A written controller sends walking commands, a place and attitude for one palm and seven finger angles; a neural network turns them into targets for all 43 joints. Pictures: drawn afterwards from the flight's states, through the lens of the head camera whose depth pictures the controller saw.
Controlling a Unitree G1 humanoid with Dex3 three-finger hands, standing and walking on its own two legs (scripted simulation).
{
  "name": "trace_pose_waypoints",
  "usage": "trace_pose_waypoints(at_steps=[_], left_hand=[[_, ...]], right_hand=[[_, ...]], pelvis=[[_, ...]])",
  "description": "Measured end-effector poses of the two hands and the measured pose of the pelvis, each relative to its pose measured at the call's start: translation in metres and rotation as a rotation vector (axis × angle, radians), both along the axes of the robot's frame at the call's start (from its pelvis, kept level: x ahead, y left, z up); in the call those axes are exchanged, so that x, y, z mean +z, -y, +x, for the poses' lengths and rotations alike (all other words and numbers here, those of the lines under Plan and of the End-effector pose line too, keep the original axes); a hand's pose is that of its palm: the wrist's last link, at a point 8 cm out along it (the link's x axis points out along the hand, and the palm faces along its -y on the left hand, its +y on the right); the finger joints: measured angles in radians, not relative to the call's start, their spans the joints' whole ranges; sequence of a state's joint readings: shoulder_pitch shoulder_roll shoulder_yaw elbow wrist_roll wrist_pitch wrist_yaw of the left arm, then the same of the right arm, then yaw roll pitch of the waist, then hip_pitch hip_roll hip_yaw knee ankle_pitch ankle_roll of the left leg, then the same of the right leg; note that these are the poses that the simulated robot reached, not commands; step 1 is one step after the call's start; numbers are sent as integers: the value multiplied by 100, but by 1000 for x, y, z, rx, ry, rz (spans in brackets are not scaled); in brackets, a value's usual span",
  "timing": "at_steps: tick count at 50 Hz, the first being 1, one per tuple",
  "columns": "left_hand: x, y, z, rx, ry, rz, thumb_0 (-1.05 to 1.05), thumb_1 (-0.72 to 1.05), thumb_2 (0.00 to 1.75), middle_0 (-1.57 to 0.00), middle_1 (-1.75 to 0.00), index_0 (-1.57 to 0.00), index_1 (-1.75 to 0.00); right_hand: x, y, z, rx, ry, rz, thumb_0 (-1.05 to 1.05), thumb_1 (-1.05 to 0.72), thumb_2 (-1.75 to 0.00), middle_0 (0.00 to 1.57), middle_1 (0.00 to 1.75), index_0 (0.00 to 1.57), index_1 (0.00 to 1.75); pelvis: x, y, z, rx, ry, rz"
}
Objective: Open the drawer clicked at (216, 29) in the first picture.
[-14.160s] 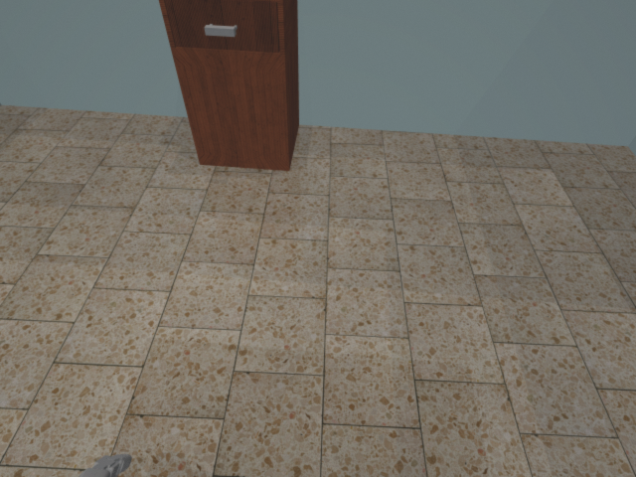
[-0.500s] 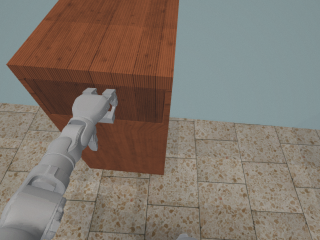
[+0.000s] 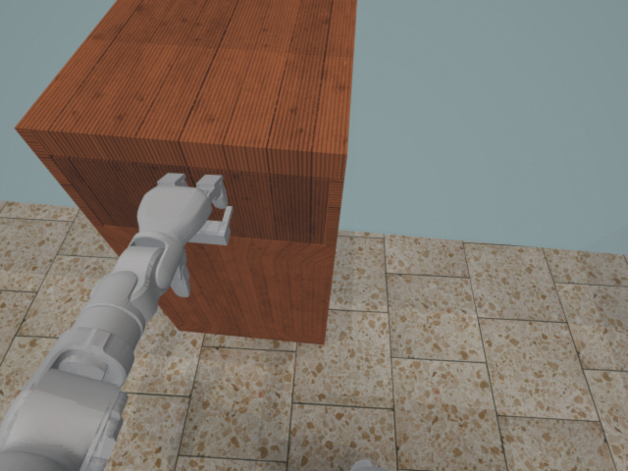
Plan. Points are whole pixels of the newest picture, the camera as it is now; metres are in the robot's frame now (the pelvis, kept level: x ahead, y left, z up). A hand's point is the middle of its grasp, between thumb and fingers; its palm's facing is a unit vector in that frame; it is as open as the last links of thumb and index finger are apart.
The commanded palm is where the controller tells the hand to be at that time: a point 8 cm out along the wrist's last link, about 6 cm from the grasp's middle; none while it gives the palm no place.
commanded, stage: move the hooked fingers above the handle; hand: left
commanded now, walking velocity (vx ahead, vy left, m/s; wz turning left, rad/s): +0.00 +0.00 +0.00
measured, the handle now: (197, 219) +0.50 +0.20 -0.05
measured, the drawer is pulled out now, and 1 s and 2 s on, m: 0.00 0.00 0.00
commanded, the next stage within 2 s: none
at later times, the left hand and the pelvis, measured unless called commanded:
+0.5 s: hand (193, 237) +0.43 +0.18 +0.00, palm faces -0.13 -0.05 -0.99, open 13.7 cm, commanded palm +0.42 +0.19 +0.06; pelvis +0.00 -0.01 +0.00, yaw +0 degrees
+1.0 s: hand (194, 235) +0.43 +0.18 +0.00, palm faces -0.13 -0.05 -0.99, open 13.7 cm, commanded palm +0.42 +0.19 +0.06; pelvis +0.00 -0.02 +0.00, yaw -1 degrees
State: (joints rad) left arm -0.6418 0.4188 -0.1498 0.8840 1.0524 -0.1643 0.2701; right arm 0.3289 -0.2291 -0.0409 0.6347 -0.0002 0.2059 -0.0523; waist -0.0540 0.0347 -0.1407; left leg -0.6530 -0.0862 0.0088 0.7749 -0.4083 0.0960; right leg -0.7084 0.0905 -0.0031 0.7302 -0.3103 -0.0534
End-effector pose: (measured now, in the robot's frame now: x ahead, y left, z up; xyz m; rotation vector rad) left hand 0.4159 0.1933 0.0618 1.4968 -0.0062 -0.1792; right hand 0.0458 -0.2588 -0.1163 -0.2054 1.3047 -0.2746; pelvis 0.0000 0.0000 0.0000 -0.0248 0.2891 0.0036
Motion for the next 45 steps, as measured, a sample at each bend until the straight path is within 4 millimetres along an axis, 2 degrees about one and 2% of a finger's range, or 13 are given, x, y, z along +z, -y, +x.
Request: trace_pose_waypoints(at_steps=[4,11,13,19,22,25,31,36,38,45], left_hand=[[2,16,3,-67,83,-34,-1,-49,30,-33,-121,-33,-121],[2,14,14,21,191,3,0,-48,31,-36,-124,-33,-122],[2,14,13,55,178,22,0,-48,31,-36,-124,-34,-124],[2,-5,10,176,55,68,0,-48,31,-34,-122,-33,-123],[1,-4,4,139,4,53,0,-48,31,-33,-121,-33,-122],[-1,8,-2,51,-14,24,-1,-48,31,-33,-121,-33,-121],[-1,24,0,-50,94,-3,0,-49,30,-33,-121,-33,-121],[5,7,14,64,178,36,0,-48,31,-32,-120,-33,-121],[6,8,15,76,177,47,0,-48,31,-33,-121,-35,-124],[0,2,11,164,8,58,0,-48,31,-33,-121,-34,-124]], right_hand=[[-3,4,5,12,2,-11,1,-90,-90,20,30,20,30],[-15,2,13,11,9,28,1,-90,-90,20,30,20,30],[-16,-1,14,8,5,44,1,-90,-90,20,30,20,30],[-8,-5,15,-21,29,61,1,-90,-90,20,30,20,30],[-2,-3,15,-14,38,46,1,-90,-90,20,30,20,30],[1,3,15,2,38,22,1,-90,-90,20,30,20,30],[-2,14,18,22,43,-12,1,-90,-90,20,30,20,30],[-13,17,16,12,34,5,1,-90,-90,20,30,20,30],[-15,15,14,6,23,22,1,-90,-90,20,30,20,30],[-6,10,9,-30,23,44,1,-90,-90,20,30,20,30]], pelvis=[[-5,-2,2,2,-16,-1],[-11,-4,0,-20,-43,4],[-10,-3,0,-25,-39,6],[-2,2,0,-32,-10,12],[2,5,1,-21,8,10],[2,6,1,-8,15,9],[-5,8,-1,-3,-13,11],[-11,9,-3,-18,-39,16],[-10,9,-3,-21,-40,17],[0,14,0,-30,-11,21]])
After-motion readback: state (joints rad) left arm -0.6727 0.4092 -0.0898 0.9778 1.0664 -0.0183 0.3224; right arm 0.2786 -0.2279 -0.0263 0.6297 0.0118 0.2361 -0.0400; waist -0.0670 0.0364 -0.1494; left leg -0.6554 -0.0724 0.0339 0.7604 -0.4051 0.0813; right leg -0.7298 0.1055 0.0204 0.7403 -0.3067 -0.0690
